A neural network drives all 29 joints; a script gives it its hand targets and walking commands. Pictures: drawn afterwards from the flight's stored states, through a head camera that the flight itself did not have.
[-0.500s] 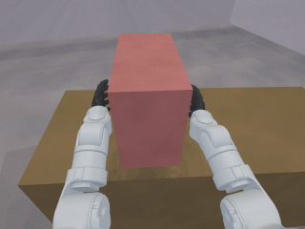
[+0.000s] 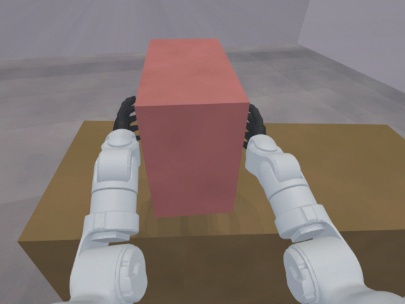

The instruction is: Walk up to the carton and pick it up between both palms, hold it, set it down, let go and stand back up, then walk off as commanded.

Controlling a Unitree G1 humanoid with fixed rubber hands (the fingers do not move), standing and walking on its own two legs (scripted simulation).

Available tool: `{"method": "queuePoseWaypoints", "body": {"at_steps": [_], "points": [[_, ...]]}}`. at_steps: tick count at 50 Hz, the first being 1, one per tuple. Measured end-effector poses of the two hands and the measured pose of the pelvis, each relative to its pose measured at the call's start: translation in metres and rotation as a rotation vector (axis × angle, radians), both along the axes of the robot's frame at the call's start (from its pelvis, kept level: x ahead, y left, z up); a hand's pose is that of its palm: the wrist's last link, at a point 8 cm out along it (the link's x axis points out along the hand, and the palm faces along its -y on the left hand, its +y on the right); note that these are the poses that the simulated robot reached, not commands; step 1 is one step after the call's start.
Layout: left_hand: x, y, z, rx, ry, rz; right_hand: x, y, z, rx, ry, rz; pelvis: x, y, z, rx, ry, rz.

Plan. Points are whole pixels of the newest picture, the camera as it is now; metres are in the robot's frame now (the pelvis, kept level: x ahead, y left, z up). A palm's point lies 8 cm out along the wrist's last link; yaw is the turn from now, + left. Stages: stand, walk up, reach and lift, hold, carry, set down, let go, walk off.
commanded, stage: reach and lift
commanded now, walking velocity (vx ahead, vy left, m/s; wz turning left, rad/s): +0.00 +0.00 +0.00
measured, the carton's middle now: (188, 120) +0.46 +0.01 +0.18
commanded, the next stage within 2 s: hold in 0.78 s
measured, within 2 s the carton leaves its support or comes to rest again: neither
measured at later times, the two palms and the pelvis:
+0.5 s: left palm (126, 128) +0.40 +0.13 +0.20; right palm (256, 130) +0.39 -0.12 +0.21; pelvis +0.02 +0.00 +0.00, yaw +0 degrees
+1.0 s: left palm (120, 126) +0.38 +0.14 +0.23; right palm (258, 129) +0.37 -0.12 +0.22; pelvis +0.01 +0.00 +0.00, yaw -1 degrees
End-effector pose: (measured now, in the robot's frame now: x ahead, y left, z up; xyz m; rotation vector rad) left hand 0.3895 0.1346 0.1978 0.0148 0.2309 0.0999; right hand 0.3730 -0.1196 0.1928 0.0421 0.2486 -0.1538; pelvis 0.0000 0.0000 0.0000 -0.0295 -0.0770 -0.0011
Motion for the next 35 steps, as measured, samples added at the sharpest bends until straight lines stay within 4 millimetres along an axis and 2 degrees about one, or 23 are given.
{"method": "queuePoseWaypoints", "body": {"at_steps": [12,18,26,35], "points": [[0.012,-0.007,0.014,0.014,-0.003,-0.002,0.011,-0.007,0.01,0.003,-0.008,0.003,0.006,0.002,0.0,-0.001,0.033,-0.012],[0.017,-0.008,0.013,0.018,0.0,-0.004,0.017,-0.008,0.014,-0.014,-0.008,0.008,0.014,0.002,0.001,-0.002,0.038,-0.008],[0.012,-0.003,0.007,-0.007,-0.007,0.009,0.017,-0.003,0.013,-0.012,-0.02,0.019,0.025,0.001,0.002,-0.006,0.027,-0.001],[0.003,0.003,0.008,-0.004,-0.033,0.015,0.009,0.003,0.008,-0.012,-0.042,0.028,0.027,0.0,0.002,-0.006,0.015,0.002]]}}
